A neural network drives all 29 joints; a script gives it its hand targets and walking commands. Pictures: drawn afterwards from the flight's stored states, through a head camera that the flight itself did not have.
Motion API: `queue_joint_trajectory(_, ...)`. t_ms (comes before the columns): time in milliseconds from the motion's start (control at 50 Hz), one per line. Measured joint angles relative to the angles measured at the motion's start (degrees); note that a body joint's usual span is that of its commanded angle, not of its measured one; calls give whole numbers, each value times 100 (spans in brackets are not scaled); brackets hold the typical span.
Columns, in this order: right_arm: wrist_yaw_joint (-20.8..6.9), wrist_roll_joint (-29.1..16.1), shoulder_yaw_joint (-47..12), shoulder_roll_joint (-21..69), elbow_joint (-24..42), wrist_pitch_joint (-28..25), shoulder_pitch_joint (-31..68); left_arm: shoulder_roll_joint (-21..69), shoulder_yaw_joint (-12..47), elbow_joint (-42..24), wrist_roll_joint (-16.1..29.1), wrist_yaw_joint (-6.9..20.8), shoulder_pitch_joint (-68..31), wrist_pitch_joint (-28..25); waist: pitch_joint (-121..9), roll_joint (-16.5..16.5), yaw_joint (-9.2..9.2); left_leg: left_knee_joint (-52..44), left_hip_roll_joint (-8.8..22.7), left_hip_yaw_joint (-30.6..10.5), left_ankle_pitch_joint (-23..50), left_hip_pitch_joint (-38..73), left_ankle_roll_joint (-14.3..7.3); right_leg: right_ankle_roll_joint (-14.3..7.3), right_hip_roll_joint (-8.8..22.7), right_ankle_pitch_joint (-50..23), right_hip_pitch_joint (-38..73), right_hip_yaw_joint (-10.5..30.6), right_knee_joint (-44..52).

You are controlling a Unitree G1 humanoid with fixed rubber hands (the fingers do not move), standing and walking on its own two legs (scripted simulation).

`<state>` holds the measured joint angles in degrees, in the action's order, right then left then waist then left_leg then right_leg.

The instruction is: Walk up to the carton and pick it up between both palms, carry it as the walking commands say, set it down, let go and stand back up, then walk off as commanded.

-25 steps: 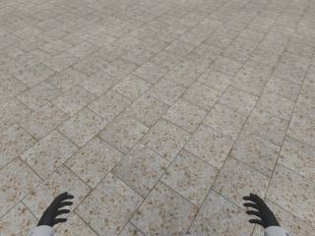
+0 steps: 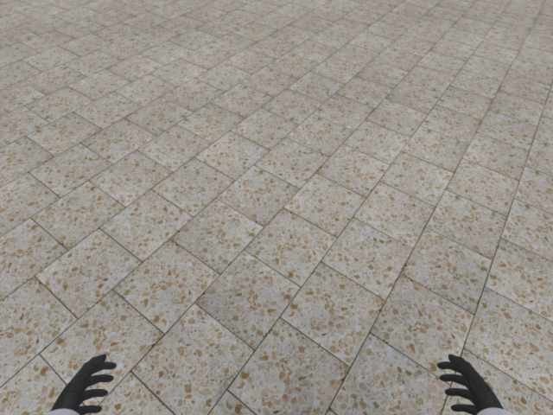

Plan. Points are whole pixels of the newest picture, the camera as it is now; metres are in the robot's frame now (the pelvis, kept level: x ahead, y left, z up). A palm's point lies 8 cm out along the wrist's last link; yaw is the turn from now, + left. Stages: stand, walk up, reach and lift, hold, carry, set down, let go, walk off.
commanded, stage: stand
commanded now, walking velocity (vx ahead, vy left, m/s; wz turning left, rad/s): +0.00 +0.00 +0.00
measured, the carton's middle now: out of the picture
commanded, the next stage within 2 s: walk up in 1.70 s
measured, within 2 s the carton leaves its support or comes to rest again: neither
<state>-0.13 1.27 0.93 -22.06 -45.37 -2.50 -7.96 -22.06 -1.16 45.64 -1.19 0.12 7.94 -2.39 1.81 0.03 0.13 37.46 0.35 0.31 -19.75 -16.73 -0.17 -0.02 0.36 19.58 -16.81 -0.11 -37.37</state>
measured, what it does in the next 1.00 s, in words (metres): stands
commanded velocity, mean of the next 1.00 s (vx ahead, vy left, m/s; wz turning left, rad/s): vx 0.00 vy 0.00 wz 0.00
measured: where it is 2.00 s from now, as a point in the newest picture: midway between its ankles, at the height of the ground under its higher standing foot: outside the picture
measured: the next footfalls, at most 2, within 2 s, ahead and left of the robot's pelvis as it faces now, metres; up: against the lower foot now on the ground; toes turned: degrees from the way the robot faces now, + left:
none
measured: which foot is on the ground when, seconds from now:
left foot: down 0.00-1.00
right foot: down 0.00-1.00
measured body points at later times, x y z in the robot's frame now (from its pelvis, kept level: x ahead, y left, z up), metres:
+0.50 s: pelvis +0.00 +0.00 +0.02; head +0.00 +0.00 +0.47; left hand +0.13 +0.31 -0.09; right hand +0.13 -0.31 -0.09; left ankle +0.00 +0.12 -0.72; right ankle +0.00 -0.12 -0.72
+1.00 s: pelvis +0.00 +0.00 +0.02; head +0.00 +0.00 +0.47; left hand +0.11 +0.32 -0.09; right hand +0.11 -0.32 -0.09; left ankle +0.00 +0.12 -0.72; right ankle +0.00 -0.12 -0.72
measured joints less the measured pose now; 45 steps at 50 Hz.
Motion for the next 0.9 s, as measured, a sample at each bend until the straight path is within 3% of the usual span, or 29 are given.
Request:
queue_joint_trajectory(500,-14,-44,-80,-40,-1049,68,283,-42,93,1013,46,6,-281,55,48,-4,-11,-1296,-5,0,680,744,28,13,1,-664,734,-7,1271)
queue_joint_trajectory(900,0,-47,-77,-58,-1470,106,307,-63,103,1416,50,-11,-300,95,52,-8,-6,-1689,-3,-6,896,924,36,15,-1,-877,917,-16,1664)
